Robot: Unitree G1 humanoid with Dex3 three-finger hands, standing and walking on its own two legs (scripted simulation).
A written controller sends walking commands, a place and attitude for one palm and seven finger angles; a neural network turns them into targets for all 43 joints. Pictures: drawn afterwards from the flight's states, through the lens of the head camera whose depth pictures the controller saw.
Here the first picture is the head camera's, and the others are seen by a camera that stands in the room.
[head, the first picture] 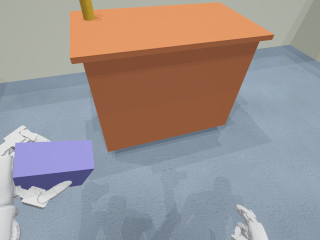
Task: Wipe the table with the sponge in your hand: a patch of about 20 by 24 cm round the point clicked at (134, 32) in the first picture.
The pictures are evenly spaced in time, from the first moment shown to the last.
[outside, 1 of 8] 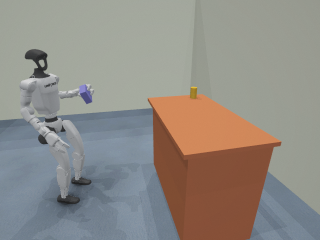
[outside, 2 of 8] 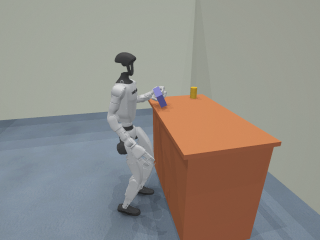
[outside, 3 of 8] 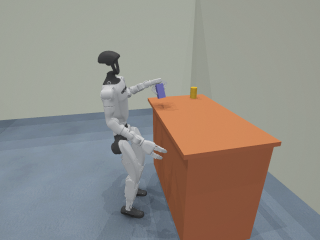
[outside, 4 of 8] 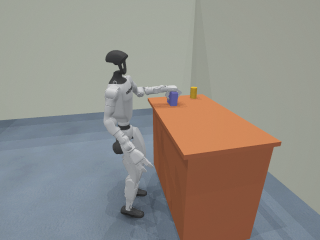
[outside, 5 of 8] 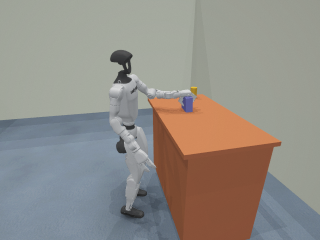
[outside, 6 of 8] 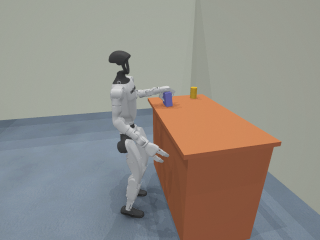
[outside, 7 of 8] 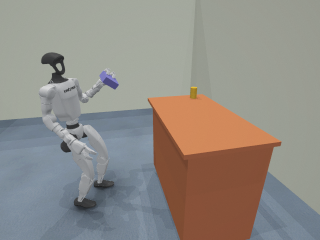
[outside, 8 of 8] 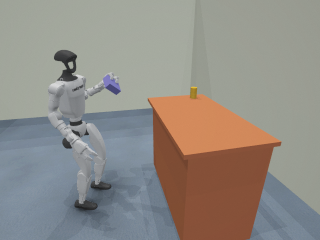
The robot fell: no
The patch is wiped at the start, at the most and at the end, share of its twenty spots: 0.00 1.00 1.00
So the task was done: yes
